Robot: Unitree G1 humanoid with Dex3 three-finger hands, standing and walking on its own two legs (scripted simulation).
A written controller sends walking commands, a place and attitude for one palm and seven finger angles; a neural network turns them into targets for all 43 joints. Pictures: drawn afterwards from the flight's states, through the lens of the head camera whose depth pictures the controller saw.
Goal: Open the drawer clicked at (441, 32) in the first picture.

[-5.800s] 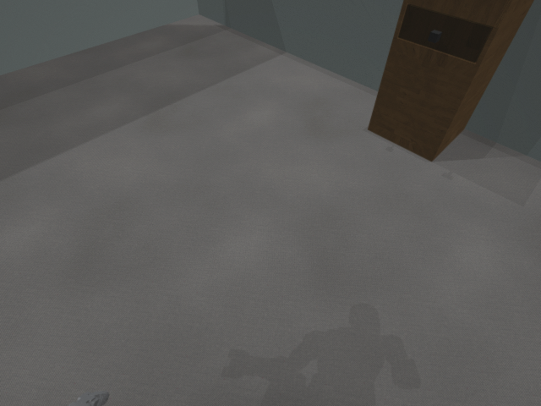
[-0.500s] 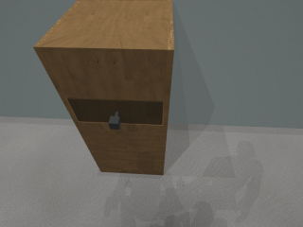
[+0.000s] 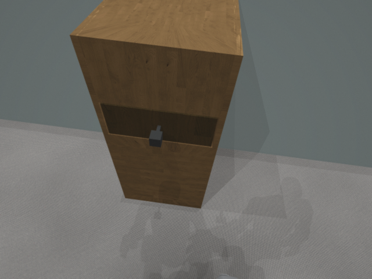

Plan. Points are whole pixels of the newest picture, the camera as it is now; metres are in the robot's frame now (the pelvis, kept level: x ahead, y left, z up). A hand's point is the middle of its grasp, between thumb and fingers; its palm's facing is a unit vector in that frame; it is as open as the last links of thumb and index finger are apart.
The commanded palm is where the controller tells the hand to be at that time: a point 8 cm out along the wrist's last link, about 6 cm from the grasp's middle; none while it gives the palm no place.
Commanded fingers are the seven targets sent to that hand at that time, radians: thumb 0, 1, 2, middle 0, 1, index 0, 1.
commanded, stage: come to a stop and stand still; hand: left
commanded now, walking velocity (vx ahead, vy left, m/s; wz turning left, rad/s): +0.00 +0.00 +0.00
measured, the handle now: (157, 134) +0.56 +0.13 -0.11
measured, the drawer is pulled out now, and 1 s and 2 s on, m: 0.00 0.00 0.00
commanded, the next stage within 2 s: look again from close up in 0.74 s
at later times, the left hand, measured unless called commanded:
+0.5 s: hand out of the picture -0.04 +0.15 -0.17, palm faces +0.01 -0.98 -0.18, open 7.3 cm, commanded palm none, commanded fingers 0.00 0.90 0.90 -0.20 -0.30 -0.20 -0.30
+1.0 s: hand out of the picture -0.04 +0.16 -0.17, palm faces +0.01 -0.98 -0.17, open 7.3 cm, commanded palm none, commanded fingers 0.00 0.90 0.90 -0.20 -0.30 -0.20 -0.30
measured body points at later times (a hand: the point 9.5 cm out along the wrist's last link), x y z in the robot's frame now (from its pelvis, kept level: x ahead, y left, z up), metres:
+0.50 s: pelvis -0.03 +0.00 +0.01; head -0.03 -0.01 +0.46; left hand -0.04 +0.21 -0.15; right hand -0.05 -0.22 -0.15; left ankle +0.00 +0.11 -0.73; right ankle -0.04 -0.11 -0.73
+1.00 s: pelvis -0.03 +0.01 +0.00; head -0.02 +0.00 +0.45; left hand -0.04 +0.21 -0.16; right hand -0.05 -0.20 -0.16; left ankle +0.00 +0.11 -0.73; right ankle -0.04 -0.11 -0.73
